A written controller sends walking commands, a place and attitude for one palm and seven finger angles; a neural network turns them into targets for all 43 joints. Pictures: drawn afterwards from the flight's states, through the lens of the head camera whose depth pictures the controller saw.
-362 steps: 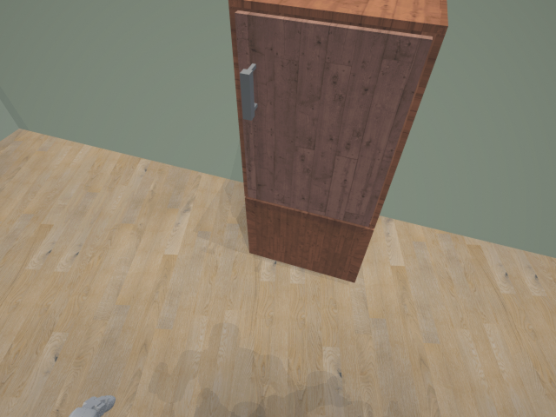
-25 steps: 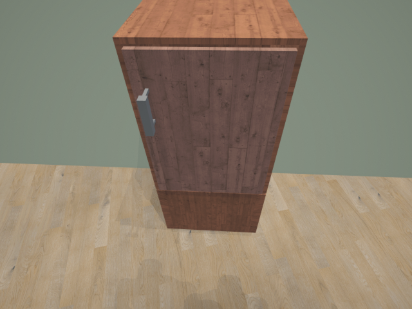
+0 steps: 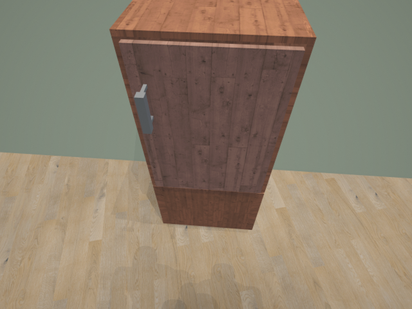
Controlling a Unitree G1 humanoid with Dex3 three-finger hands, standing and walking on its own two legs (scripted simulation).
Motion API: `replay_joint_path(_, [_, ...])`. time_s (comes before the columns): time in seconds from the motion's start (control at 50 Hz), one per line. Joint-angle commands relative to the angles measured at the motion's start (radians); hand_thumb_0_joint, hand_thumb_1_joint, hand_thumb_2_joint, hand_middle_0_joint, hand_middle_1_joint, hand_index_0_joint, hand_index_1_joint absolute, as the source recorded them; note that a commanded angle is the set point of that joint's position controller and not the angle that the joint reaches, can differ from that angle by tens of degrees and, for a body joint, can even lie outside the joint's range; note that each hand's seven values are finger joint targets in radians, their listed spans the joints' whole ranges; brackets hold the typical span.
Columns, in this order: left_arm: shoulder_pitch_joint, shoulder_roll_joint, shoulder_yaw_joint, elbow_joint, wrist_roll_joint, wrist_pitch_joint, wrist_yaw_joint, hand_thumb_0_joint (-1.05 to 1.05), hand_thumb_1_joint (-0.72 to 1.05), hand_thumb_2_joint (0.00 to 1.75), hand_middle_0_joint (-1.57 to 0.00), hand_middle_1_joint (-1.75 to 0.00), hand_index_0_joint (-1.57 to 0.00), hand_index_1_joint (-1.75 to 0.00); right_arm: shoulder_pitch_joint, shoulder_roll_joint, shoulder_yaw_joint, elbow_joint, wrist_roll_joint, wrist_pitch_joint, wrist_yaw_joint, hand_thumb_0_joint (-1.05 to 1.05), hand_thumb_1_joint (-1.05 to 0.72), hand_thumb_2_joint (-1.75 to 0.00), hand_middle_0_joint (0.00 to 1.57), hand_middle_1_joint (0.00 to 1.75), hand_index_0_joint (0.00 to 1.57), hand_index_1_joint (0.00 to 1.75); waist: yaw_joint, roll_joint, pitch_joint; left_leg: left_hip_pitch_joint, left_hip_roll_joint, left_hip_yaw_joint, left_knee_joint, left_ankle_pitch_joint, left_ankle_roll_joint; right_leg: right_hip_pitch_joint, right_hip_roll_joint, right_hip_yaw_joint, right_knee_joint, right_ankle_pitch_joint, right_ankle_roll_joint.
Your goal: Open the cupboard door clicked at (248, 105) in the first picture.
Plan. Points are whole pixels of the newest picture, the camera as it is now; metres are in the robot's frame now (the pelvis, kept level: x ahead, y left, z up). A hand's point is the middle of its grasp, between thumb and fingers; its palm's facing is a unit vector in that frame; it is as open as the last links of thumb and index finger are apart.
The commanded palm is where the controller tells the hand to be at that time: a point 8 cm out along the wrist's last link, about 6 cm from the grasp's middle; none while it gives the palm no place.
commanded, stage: shuffle to correct the standing spot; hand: left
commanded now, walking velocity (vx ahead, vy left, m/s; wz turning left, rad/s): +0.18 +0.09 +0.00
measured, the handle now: (146, 109) +0.59 +0.20 +0.04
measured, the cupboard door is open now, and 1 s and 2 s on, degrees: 0 0 0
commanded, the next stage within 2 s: come to a stop and stand still in 0.04 s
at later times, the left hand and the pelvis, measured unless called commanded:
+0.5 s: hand out of the picture +0.10 +0.21 -0.17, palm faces +0.00 -0.96 -0.27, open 7.4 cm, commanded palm none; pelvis +0.06 +0.02 +0.00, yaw -2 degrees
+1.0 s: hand out of the picture +0.03 +0.18 -0.17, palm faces +0.02 -0.98 -0.19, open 7.3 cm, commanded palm none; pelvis +0.01 +0.00 +0.00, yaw -1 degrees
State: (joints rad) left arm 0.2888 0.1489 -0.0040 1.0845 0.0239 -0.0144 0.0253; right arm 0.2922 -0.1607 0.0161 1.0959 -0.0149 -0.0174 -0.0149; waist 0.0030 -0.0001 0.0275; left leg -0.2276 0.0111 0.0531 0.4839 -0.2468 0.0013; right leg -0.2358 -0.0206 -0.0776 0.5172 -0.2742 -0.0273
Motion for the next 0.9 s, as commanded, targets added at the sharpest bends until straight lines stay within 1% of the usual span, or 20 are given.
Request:
replay_joint_path(0.0, [0.084, 0.144, 0.038, -0.027, -0.002, -0.012, -0.001, 0.0, 0.9, 0.9, -0.2, -0.3, -0.2, -0.3, 0.042, -0.056, -0.017, -0.039, -0.012, -0.006, 0.002, 0.0, -0.9, -0.9, 0.2, 0.3, 0.2, 0.3, 0.012, -0.076, 0.097, -0.129, 0.018, -0.005, 0.017, -0.149, 0.019, -0.023, -0.159, 0.238, -0.222, -0.308, -0.076])
replay_joint_path(0.08, [0.105, 0.168, 0.059, -0.038, 0.001, -0.018, 0.0, 0.0, 0.9, 0.9, -0.2, -0.3, -0.2, -0.3, 0.038, -0.047, -0.023, -0.055, -0.012, -0.011, 0.008, 0.0, -0.9, -0.9, 0.2, 0.3, 0.2, 0.3, 0.014, -0.107, 0.106, -0.146, 0.019, 0.021, 0.125, -0.119, 0.019, -0.026, -0.234, 0.31, -0.274, -0.29, -0.125])
replay_joint_path(0.14, [0.084, 0.15, 0.06, -0.046, 0.003, -0.021, -0.002, 0.0, 0.9, 0.9, -0.2, -0.3, -0.2, -0.3, 0.078, -0.044, -0.021, -0.042, -0.007, -0.027, 0.006, 0.0, -0.9, -0.9, 0.2, 0.3, 0.2, 0.3, -0.008, -0.042, 0.074, -0.025, 0.028, 0.011, 0.008, -0.013, 0.024, -0.035, -0.168, 0.185, -0.132, -0.034, -0.098])
replay_joint_path(0.18, [0.065, 0.09, 0.044, -0.052, 0.0, -0.016, 0.001, 0.0, 0.9, 0.9, -0.2, -0.3, -0.2, -0.3, 0.14, -0.098, -0.023, -0.012, -0.005, -0.04, -0.007, 0.0, -0.9, -0.9, 0.2, 0.3, 0.2, 0.3, -0.015, 0.159, 0.001, 0.122, 0.152, -0.128, -0.052, 0.422, 0.074, -0.075, -0.047, 0.031, 0.079, 0.076, -0.025])
replay_joint_path(0.2, [0.062, 0.068, 0.035, -0.049, -0.003, -0.015, 0.008, 0.0, 0.9, 0.9, -0.2, -0.3, -0.2, -0.3, 0.143, -0.117, -0.026, -0.009, -0.002, -0.039, -0.02, 0.0, -0.9, -0.9, 0.2, 0.3, 0.2, 0.3, -0.009, 0.224, -0.013, 0.159, 0.213, -0.176, -0.057, 0.712, 0.116, -0.089, -0.021, -0.007, 0.112, 0.004, 0.001])
replay_joint_path(0.24, [0.056, 0.095, 0.037, -0.046, -0.011, -0.013, 0.016, 0.0, 0.9, 0.9, -0.2, -0.3, -0.2, -0.3, 0.09, -0.131, -0.031, -0.024, 0.007, -0.036, -0.037, 0.0, -0.9, -0.9, 0.2, 0.3, 0.2, 0.3, 0.008, 0.177, 0.0, 0.208, 0.223, -0.155, -0.022, 1.068, 0.131, -0.086, -0.036, 0.027, 0.064, -0.041, 0.009])
replay_joint_path(0.26, [0.054, 0.117, 0.045, -0.046, -0.013, -0.014, 0.018, 0.0, 0.9, 0.9, -0.2, -0.3, -0.2, -0.3, 0.073, -0.153, -0.038, -0.036, 0.01, -0.036, -0.04, 0.0, -0.9, -0.9, 0.2, 0.3, 0.2, 0.3, 0.009, 0.128, -0.017, 0.209, 0.209, -0.14, -0.008, 1.077, 0.115, -0.051, -0.041, 0.029, 0.035, 0.025, 0.007])
replay_joint_path(0.32, [0.083, 0.11, 0.048, -0.038, -0.015, -0.008, 0.028, 0.0, 0.9, 0.9, -0.2, -0.3, -0.2, -0.3, 0.059, -0.12, -0.047, -0.052, 0.013, -0.025, -0.048, 0.0, -0.9, -0.9, 0.2, 0.3, 0.2, 0.3, 0.009, 0.063, -0.07, 0.196, 0.156, -0.08, 0.028, 1.008, 0.062, 0.033, -0.072, 0.039, 0.04, 0.381, 0.01])
replay_joint_path(0.36, [0.078, 0.117, 0.054, -0.049, -0.011, 0.0, 0.031, 0.0, 0.9, 0.9, -0.2, -0.3, -0.2, -0.3, 0.06, -0.12, -0.057, -0.057, 0.011, -0.014, -0.049, 0.0, -0.9, -0.9, 0.2, 0.3, 0.2, 0.3, 0.005, 0.046, -0.086, 0.196, 0.153, -0.066, 0.035, 0.993, 0.059, 0.033, -0.076, 0.035, 0.086, 0.456, 0.015])
replay_joint_path(0.46, [0.013, 0.102, 0.062, -0.114, -0.001, 0.015, 0.022, 0.0, 0.9, 0.9, -0.2, -0.3, -0.2, -0.3, 0.04, -0.14, -0.081, -0.075, -0.004, 0.001, -0.043, 0.0, -0.9, -0.9, 0.2, 0.3, 0.2, 0.3, -0.007, 0.083, -0.071, 0.249, 0.206, -0.099, 0.023, 0.955, 0.112, -0.081, -0.038, 0.018, 0.086, 0.097, 0.023])
replay_joint_path(0.5, [0.007, 0.103, 0.066, -0.125, 0.0, 0.016, 0.019, 0.0, 0.9, 0.9, -0.2, -0.3, -0.2, -0.3, 0.025, -0.136, -0.079, -0.085, -0.007, 0.002, -0.039, 0.0, -0.9, -0.9, 0.2, 0.3, 0.2, 0.3, -0.001, 0.078, -0.058, 0.202, 0.202, -0.101, 0.021, 0.875, 0.108, -0.045, -0.038, 0.023, 0.039, 0.099, 0.018])
replay_joint_path(0.54, [0.051, 0.121, 0.068, -0.116, 0.001, 0.005, 0.021, 0.0, 0.9, 0.9, -0.2, -0.3, -0.2, -0.3, 0.006, -0.106, -0.071, -0.097, -0.005, -0.001, -0.037, 0.0, -0.9, -0.9, 0.2, 0.3, 0.2, 0.3, 0.018, -0.009, -0.087, 0.086, 0.139, -0.051, 0.072, 0.657, 0.064, 0.1, -0.091, 0.065, 0.0, 0.475, 0.0])
replay_joint_path(0.56, [0.081, 0.158, 0.072, -0.107, 0.002, 0.0, 0.025, 0.0, 0.9, 0.9, -0.2, -0.3, -0.2, -0.3, 0.006, -0.093, -0.067, -0.102, 0.0, 0.002, -0.036, 0.0, -0.9, -0.9, 0.2, 0.3, 0.2, 0.3, 0.026, -0.089, -0.112, -0.012, 0.094, -0.013, 0.116, 0.435, 0.032, 0.185, -0.17, 0.139, 0.023, 0.707, -0.037])
replay_joint_path(0.6, [0.109, 0.191, 0.067, -0.093, 0.002, -0.002, 0.027, 0.0, 0.9, 0.9, -0.2, -0.3, -0.2, -0.3, -0.057, -0.051, -0.057, -0.126, 0.006, 0.011, -0.028, 0.0, -0.9, -0.9, 0.2, 0.3, 0.2, 0.3, 0.054, -0.211, -0.111, -0.179, 0.011, 0.0, 0.244, -0.231, -0.005, 0.282, -0.302, 0.221, -0.002, 1.039, -0.147])
replay_joint_path(0.66, [0.031, 0.18, 0.057, -0.122, 0.009, -0.002, 0.03, 0.0, 0.9, 0.9, -0.2, -0.3, -0.2, -0.3, -0.088, -0.05, -0.055, -0.122, 0.009, 0.017, -0.022, 0.0, -0.9, -0.9, 0.2, 0.3, 0.2, 0.3, 0.032, -0.2, -0.072, -0.182, 0.027, -0.032, 0.325, -0.301, -0.006, 0.188, -0.288, 0.207, -0.05, 0.846, -0.197])
replay_joint_path(0.74, [-0.081, 0.202, 0.057, -0.154, -0.007, 0.004, 0.015, 0.0, 0.9, 0.9, -0.2, -0.3, -0.2, -0.3, -0.003, -0.062, -0.053, -0.065, 0.006, 0.011, -0.01, 0.0, -0.9, -0.9, 0.2, 0.3, 0.2, 0.3, -0.034, -0.103, -0.015, 0.093, 0.024, 0.003, -0.01, 0.054, -0.01, -0.057, -0.164, 0.118, -0.047, 0.336, -0.091])
replay_joint_path(0.78, [-0.052, 0.144, 0.046, -0.152, -0.016, 0.014, 0.01, 0.0, 0.9, 0.9, -0.2, -0.3, -0.2, -0.3, -0.011, -0.109, -0.049, -0.069, -0.005, 0.001, -0.013, 0.0, -0.9, -0.9, 0.2, 0.3, 0.2, 0.3, -0.007, 0.08, 0.009, 0.053, 0.144, -0.146, -0.095, 0.215, 0.045, -0.08, -0.064, 0.076, -0.035, 0.065, -0.005])
replay_joint_path(0.8, [-0.031, 0.124, 0.045, -0.143, -0.012, 0.016, 0.01, 0.0, 0.9, 0.9, -0.2, -0.3, -0.2, -0.3, -0.052, -0.127, -0.047, -0.077, -0.008, 0.001, -0.013, 0.0, -0.9, -0.9, 0.2, 0.3, 0.2, 0.3, 0.014, 0.114, 0.023, -0.036, 0.175, -0.174, -0.127, 0.146, 0.071, -0.014, -0.047, 0.069, -0.062, -0.019, 0.01])
replay_joint_path(0.84, [-0.007, 0.138, 0.044, -0.112, -0.004, 0.017, 0.006, 0.0, 0.9, 0.9, -0.2, -0.3, -0.2, -0.3, -0.109, -0.115, -0.044, -0.083, -0.003, 0.0, -0.011, 0.0, -0.9, -0.9, 0.2, 0.3, 0.2, 0.3, 0.033, 0.139, 0.084, -0.123, 0.14, -0.161, -0.17, -0.032, 0.057, 0.039, -0.057, 0.084, -0.105, -0.031, 0.005])
replay_joint_path(0.88, [0.003, 0.152, 0.038, -0.092, -0.006, 0.009, -0.001, 0.0, 0.9, 0.9, -0.2, -0.3, -0.2, -0.3, -0.098, -0.121, -0.04, -0.085, -0.001, -0.002, -0.012, 0.0, -0.9, -0.9, 0.2, 0.3, 0.2, 0.3, 0.023, 0.083, 0.087, -0.096, 0.111, -0.134, -0.171, -0.078, 0.038, 0.023, -0.071, 0.105, -0.151, -0.024, -0.005])
